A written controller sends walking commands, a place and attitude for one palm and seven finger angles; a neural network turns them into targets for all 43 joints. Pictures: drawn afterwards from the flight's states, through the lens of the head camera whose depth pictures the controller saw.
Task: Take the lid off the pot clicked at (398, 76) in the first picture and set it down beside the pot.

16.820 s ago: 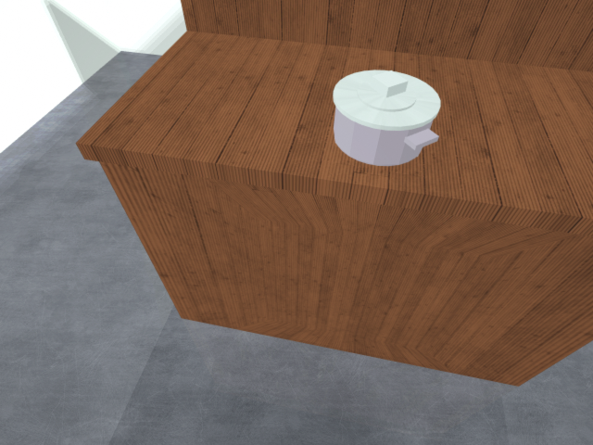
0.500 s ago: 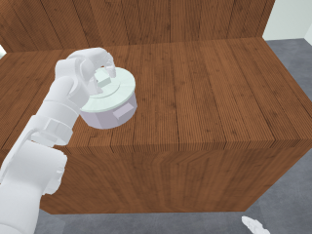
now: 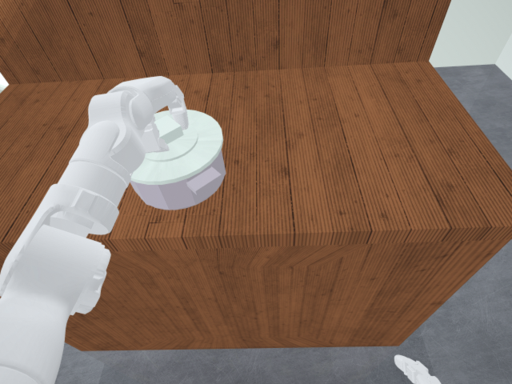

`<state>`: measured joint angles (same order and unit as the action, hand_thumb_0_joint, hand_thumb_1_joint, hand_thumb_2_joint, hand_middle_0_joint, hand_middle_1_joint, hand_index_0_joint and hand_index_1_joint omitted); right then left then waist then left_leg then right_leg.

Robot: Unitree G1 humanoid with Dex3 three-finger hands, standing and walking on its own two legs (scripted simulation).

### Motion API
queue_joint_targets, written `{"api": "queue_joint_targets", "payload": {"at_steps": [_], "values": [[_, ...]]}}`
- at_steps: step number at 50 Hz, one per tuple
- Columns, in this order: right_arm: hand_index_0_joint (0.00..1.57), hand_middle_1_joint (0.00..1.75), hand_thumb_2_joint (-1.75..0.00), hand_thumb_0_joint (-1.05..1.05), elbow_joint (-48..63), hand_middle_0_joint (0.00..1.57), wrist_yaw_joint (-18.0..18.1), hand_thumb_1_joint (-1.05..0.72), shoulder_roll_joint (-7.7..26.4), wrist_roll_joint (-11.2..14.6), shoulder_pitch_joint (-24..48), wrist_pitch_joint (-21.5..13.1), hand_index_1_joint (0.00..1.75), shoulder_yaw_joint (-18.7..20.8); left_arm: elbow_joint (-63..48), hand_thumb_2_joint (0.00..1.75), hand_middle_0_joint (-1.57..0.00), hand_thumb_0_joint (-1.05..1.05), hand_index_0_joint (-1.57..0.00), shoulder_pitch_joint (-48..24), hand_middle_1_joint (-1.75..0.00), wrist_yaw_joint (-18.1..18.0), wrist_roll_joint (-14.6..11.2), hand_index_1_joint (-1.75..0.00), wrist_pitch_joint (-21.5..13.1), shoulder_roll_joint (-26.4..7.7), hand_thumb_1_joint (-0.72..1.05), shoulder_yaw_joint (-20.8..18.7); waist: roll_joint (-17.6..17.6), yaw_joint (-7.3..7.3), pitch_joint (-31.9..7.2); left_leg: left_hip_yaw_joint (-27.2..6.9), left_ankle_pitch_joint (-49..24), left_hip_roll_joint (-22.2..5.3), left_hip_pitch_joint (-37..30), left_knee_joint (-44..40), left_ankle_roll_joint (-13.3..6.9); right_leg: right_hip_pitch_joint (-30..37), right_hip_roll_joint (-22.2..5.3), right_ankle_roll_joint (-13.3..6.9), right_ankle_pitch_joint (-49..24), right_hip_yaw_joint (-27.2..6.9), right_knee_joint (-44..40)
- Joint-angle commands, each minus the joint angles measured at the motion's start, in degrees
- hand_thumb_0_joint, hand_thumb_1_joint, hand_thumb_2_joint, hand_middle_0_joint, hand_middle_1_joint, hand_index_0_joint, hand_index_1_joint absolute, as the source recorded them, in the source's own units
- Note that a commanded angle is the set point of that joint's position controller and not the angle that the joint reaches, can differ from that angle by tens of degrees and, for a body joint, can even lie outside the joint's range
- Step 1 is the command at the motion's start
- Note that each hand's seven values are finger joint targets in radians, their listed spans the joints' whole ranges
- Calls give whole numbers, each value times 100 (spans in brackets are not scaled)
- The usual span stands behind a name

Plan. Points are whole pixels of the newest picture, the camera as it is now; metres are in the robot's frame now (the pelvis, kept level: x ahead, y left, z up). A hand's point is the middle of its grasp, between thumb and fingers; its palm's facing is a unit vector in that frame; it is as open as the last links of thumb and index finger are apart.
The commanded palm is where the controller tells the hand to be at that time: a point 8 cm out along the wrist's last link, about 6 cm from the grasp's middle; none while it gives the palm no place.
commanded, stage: close the fingers and squeeze the knob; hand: left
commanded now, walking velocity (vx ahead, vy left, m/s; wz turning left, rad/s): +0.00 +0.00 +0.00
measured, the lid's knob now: (164, 130) +0.48 +0.15 +0.16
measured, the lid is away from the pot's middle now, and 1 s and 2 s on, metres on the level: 0.01 0.01 0.01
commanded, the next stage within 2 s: lift the lid straight up in 0.52 s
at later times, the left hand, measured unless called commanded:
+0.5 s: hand (156, 129) +0.46 +0.15 +0.18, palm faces -0.33 -0.08 -0.94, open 8.0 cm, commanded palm +0.45 +0.16 +0.24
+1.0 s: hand (154, 119) +0.46 +0.15 +0.19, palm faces -0.31 -0.07 -0.95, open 7.9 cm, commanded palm +0.45 +0.16 +0.27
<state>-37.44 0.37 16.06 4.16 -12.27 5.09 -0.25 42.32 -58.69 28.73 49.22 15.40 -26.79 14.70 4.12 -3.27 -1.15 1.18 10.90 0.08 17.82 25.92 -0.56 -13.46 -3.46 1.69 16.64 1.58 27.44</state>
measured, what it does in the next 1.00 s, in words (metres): stands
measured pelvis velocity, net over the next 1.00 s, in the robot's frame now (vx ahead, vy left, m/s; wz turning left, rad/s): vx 0.00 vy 0.00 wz -0.01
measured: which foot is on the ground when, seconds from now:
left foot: down 0.00-1.00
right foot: down 0.00-1.00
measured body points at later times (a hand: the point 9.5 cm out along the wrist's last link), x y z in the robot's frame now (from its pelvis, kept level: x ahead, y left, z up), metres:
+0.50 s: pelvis +0.00 +0.00 +0.00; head +0.02 -0.03 +0.45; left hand +0.47 +0.15 +0.23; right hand +0.11 -0.26 -0.13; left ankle +0.03 +0.12 -0.74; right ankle -0.03 -0.14 -0.74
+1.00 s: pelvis +0.00 +0.00 +0.00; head +0.03 -0.03 +0.45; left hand +0.48 +0.15 +0.25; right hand +0.11 -0.26 -0.13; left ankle +0.03 +0.12 -0.74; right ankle -0.03 -0.14 -0.74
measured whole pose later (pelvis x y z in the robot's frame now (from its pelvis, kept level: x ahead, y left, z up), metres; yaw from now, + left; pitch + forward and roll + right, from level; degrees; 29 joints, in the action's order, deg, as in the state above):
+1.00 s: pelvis +0.00 +0.00 +0.00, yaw +0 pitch +3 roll +1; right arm -38.2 1.1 15.9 3.7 -13.4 2.5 0.1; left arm 43.4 -61.5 29.6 49.7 14.9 -28.1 14.6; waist 4.1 -3.8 -0.6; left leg 1.5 10.5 0.2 17.2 24.6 -0.7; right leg -12.9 -3.5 1.8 16.1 1.2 26.0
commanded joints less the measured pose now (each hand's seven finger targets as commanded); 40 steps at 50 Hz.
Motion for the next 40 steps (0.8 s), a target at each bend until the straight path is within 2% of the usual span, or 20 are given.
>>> {"api": "queue_joint_targets", "payload": {"at_steps": [1,3,4,5,7,9,12,14,16,19,20,23,24,25,27,29,33,37,39,40], "values": [[20,30,-90,0,721,20,68,-90,709,-24,305,-191,30,232,-844,94,-72,0,-73,-3116,-95,-243,202,-96,21,-1322,31,-519,-648,-50,-1861,-62,-981,302,-1354,-85,-368,-58,481,-336,-1923,207,-332],[20,30,-90,0,722,20,68,-90,698,-21,297,-206,30,223,-878,95,-72,0,-73,-3146,-95,-252,218,-96,11,-1233,32,-445,-585,-42,-1997,-81,-1071,305,-1444,-76,-360,-69,486,-348,-1939,210,-292],[20,30,-90,0,755,20,49,-90,732,-34,290,-201,30,264,-1066,96,-73,0,-74,-3015,-95,-272,123,-96,-3,-1189,32,-456,-384,-38,-2164,-88,-1266,281,-1585,-22,-377,-33,457,-372,-2042,214,-296],[20,30,-90,0,742,20,45,-90,690,-45,279,-206,30,244,-1070,96,-73,0,-74,-3052,-95,-281,212,-96,-16,-1278,33,-526,-432,-14,-2229,-116,-1343,280,-1612,-33,-349,-13,489,-361,-2046,204,-264],[20,30,-90,0,697,20,56,-90,704,-25,248,-197,30,229,-808,97,-74,0,-75,-3042,-95,-270,226,-96,8,-1350,34,-574,-631,-35,-2014,-98,-1098,285,-1430,-74,-350,-42,498,-355,-1936,225,-284],[20,30,-90,0,683,20,61,-90,728,-16,247,-177,30,259,-808,98,-75,0,-76,-3091,-96,-250,96,-97,20,-970,36,-275,-643,-119,-1934,-79,-1086,279,-1441,-71,-380,-116,478,-358,-1928,235,-345],[20,30,-90,0,662,20,80,-90,719,-36,238,-217,30,238,-776,100,-77,0,-78,-3211,-96,-279,226,-98,16,-1389,38,-584,-614,-50,-2015,-71,-1026,296,-1456,-82,-376,-69,490,-351,-1927,205,-306],[20,30,-90,0,700,20,67,-90,736,-39,236,-223,30,262,-847,101,-78,0,-79,-3034,-96,-258,85,-98,1,-1173,40,-446,-536,-69,-2094,-87,-1166,298,-1506,-37,-395,-22,466,-365,-2037,219,-320],[20,30,-90,0,655,20,93,-90,734,-36,233,-200,30,221,-519,102,-79,0,-80,-3084,-97,-244,200,-99,7,-1364,41,-546,-715,-61,-1891,-55,-889,310,-1289,-107,-376,-41,493,-336,-1870,203,-344],[20,30,-90,0,680,20,83,-90,733,-30,239,-211,30,258,-689,103,-80,0,-82,-3136,-98,-247,85,-100,1,-1066,44,-331,-566,-100,-1879,-65,-933,301,-1406,-88,-395,-127,465,-358,-1848,218,-384],[20,30,-90,0,627,20,85,-90,726,-38,189,-208,30,238,-615,104,-81,0,-83,-3207,-98,-273,185,-100,-5,-1272,45,-480,-628,-72,-1946,-78,-971,299,-1395,-109,-371,-78,495,-348,-1877,206,-341],[20,30,-90,0,593,20,110,-90,729,-28,174,-201,30,225,-404,105,-83,0,-85,-3394,-99,-249,240,-101,10,-1239,47,-400,-649,-125,-1817,-32,-812,309,-1323,-128,-374,-177,495,-337,-1796,205,-363],[20,30,-90,0,623,20,101,-90,750,-33,165,-193,30,254,-443,106,-83,0,-85,-3221,-99,-260,138,-101,-4,-1099,48,-328,-605,-126,-1901,-47,-914,301,-1364,-86,-388,-135,473,-354,-1849,210,-372],[20,30,-90,0,614,20,94,-90,736,-54,130,-203,30,250,-580,106,-84,0,-86,-3366,-100,-275,224,-101,-26,-1381,49,-548,-618,-74,-2060,-55,-953,302,-1410,-96,-382,-35,491,-340,-1917,184,-341],[20,30,-90,0,644,20,103,-90,717,-53,181,-230,30,236,-474,107,-85,0,-87,-3221,-100,-260,267,-102,-36,-1369,50,-546,-584,-62,-2071,-42,-990,318,-1411,-62,-382,-38,484,-349,-1975,176,-312],[20,30,-90,0,670,20,89,-90,744,-40,169,-198,30,262,-537,107,-86,0,-88,-3107,-101,-243,133,-102,-40,-1081,50,-336,-574,-109,-2049,-46,-1062,295,-1434,-59,-389,-60,469,-359,-1984,204,-347],[20,30,-90,0,657,20,109,-90,728,-44,183,-224,30,236,-603,108,-87,0,-89,-3377,-101,-242,233,-103,-37,-1458,51,-583,-609,-73,-2017,-46,-983,314,-1403,-94,-397,-19,497,-341,-1979,174,-355],[20,30,-90,0,647,20,105,-90,692,-27,186,-278,30,251,-949,108,-87,0,-90,-3848,-102,-248,226,-103,-34,-1309,51,-423,-391,-126,-2111,-117,-1081,280,-1657,-121,-376,-131,511,-357,-1925,195,-356],[20,30,-90,0,722,20,101,-90,710,-41,211,-347,30,271,-1319,108,-87,0,-90,-3837,-102,-282,111,-103,-82,-1271,51,-412,-116,-106,-2402,-151,-1361,270,-1890,-64,-394,-60,488,-387,-2015,189,-356],[20,30,-90,0,670,20,100,-90,691,-77,154,-372,30,272,-1233,108,-87,0,-90,-3783,-102,-300,206,-103,-79,-1646,51,-754,-262,-32,-2476,-190,-1356,275,-1851,-68,-380,43,519,-377,-2053,173,-331]]}}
